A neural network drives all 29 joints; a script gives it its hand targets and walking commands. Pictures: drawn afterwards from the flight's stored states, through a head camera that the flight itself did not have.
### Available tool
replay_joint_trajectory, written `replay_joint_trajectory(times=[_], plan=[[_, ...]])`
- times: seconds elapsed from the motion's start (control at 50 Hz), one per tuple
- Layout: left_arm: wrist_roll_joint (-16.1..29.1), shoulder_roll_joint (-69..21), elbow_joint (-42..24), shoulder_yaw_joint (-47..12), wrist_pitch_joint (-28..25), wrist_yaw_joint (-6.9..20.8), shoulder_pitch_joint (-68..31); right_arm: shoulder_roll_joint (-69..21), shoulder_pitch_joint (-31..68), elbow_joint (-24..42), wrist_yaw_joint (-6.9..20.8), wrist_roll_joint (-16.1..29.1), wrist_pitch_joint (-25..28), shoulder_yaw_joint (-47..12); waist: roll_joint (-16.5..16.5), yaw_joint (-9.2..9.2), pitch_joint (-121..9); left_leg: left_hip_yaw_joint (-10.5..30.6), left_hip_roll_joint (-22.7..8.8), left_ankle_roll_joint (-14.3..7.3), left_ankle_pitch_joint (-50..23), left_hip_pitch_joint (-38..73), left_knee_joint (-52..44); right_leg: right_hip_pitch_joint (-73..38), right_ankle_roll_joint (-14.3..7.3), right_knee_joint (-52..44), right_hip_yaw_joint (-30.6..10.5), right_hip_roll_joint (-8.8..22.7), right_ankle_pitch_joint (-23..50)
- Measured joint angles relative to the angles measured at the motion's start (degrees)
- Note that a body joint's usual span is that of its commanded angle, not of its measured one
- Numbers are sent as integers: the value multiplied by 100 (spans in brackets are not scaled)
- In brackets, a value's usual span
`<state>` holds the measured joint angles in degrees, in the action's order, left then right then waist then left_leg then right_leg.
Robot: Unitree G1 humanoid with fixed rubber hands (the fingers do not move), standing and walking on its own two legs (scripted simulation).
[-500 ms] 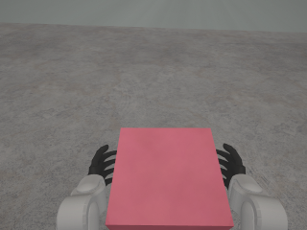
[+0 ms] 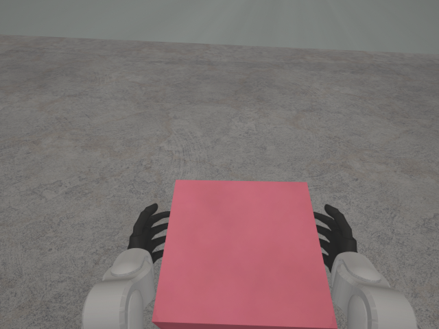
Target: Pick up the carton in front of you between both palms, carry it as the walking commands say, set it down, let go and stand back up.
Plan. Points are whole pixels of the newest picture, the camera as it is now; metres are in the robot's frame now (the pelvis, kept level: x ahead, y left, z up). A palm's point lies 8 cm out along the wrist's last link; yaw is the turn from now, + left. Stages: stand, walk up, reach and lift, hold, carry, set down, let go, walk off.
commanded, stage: carry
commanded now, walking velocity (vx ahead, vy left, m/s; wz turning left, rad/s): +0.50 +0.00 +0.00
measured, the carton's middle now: (238, 269) +0.24 +0.00 +0.04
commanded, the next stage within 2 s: none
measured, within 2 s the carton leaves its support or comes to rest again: neither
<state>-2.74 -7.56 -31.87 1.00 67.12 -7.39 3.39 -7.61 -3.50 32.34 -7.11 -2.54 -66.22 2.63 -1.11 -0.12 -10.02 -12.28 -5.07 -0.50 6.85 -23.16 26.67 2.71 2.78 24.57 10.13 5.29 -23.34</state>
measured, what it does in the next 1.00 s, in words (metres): walks ahead: right foot, then left foot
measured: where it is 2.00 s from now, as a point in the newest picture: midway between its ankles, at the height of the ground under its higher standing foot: (237, 244)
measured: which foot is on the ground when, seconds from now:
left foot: down 0.00-0.46, up 0.48-0.96, down 0.98-1.00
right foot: down 0.00-0.02, up 0.04-0.42, down 0.44-1.00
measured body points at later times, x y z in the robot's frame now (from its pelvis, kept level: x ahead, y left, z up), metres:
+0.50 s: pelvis +0.31 -0.04 -0.01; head +0.30 -0.06 +0.44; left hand +0.55 +0.12 +0.07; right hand +0.56 -0.19 +0.06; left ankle +0.11 +0.10 -0.69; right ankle +0.40 -0.11 -0.73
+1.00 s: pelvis +0.65 -0.03 -0.02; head +0.63 -0.04 +0.43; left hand +0.89 +0.11 +0.08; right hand +0.88 -0.20 +0.08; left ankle +0.79 +0.06 -0.73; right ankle +0.41 -0.11 -0.72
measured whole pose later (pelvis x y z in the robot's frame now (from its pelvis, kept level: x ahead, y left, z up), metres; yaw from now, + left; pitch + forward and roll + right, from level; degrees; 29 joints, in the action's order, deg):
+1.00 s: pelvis +0.65 -0.03 -0.02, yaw -2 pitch +3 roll +2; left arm -1.8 -7.6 -34.6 2.4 68.0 -6.9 4.5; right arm -7.5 -2.4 33.7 -8.0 -1.6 -68.0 1.5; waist -1.6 0.4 -6.6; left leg -13.8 -2.0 -3.6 0.8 -28.8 27.2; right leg -9.1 0.4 19.8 9.6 2.4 -28.8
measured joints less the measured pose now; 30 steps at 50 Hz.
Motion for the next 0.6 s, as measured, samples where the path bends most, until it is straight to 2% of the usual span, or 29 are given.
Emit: replay_joint_trajectory(times=[0.02, 0.06, 0.1, 0.14, 0.2, 0.3, 0.4, 0.42, 0.44, 0.46, 0.48, 0.5, 0.54, 0.56, 0.6], plan=[[0, 8, -9, 73, 55, -9, -48, 7, 82, -107, -7, 12, 13, -34, -113, 31, -34, -91, 59, -109, 18, -8, 248, 164, -11, 528, -69, 156, -140], [11, 12, 107, 186, 158, -32, -113, 24, 255, -362, -32, 23, -66, -46, -93, 104, -32, -174, 58, -230, 434, 86, 451, 812, -41, 1938, -349, 128, -389], [9, 17, 204, 205, 259, -45, -159, 26, 308, -461, -30, 77, -175, 1, 35, 179, 91, -162, 18, -186, 552, 316, 228, 1540, -118, 3003, -422, -34, -431], [14, 17, 254, 184, 308, -47, -188, 20, 263, -439, -49, 108, -218, 44, 92, 242, 239, -143, 42, -151, 512, 621, -156, 2118, -170, 3278, -398, -94, -104], [43, 8, 223, 106, 183, -45, -127, 11, 150, -269, -61, 133, -166, 77, 143, 293, 364, -84, 78, -116, 521, 1079, -645, 2660, -234, 2746, -311, -62, 497], [48, -9, -191, 84, 25, -39, 33, 12, 147, 25, -61, 200, -54, -4, 25, 238, 425, -70, 158, 58, 741, 1876, -1200, 3079, -272, 1497, -263, 30, 1521], [65, -22, -356, 112, 65, -32, 158, 10, 111, 132, -40, 135, -133, -104, 124, 156, 359, -1, 67, 363, 1378, 2617, -1172, 2772, -336, 399, 121, -96, 1819], [74, -20, -312, 121, 83, -17, 140, 8, 88, 142, -36, 87, -159, -118, 147, 144, 335, 49, 21, 441, 1604, 2697, -989, 2632, -357, 272, 206, -146, 1785], [69, -18, -227, 115, 87, -3, 106, 12, 98, 113, -33, 53, -186, -101, 208, 126, 337, 103, -75, 497, 1884, 2708, -648, 2515, -504, 277, 265, -211, 1900], [50, -13, -36, 80, 49, 0, 55, 18, 132, 12, -25, 35, -205, -32, 363, 72, 352, 154, -275, 456, 2017, 2526, -19, 2521, -687, 543, 359, -293, 1850], [33, -4, 161, 65, 35, 0, -13, 20, 160, -116, -21, 23, -218, 29, 419, 10, 384, 312, -347, 365, 2048, 2156, 910, 2528, -804, 775, 407, -314, 1635], [31, 0, 311, 73, 38, 1, -49, 19, 170, -226, -21, 2, -230, 55, 403, -39, 430, 557, -271, 290, 2053, 1705, 1864, 2475, -861, 839, 405, -309, 1436], [49, -10, 390, 96, 11, 2, 2, 14, 133, -297, -25, -16, -220, 37, 315, -104, 538, 809, -77, 142, 1916, 856, 3236, 2232, -793, 605, 364, -302, 1333], [58, -18, 383, 107, -33, 8, 58, 10, 100, -299, -15, -42, -190, 5, 270, -124, 578, 843, -17, 79, 1756, 499, 3562, 2085, -789, 421, 346, -308, 1334], [103, -30, 359, 145, -133, 84, 159, 1, 22, -317, 5, -80, -78, -68, 187, -140, 621, 841, 25, 11, 1412, -25, 3533, 1743, -831, 6, 319, -326, 1346]])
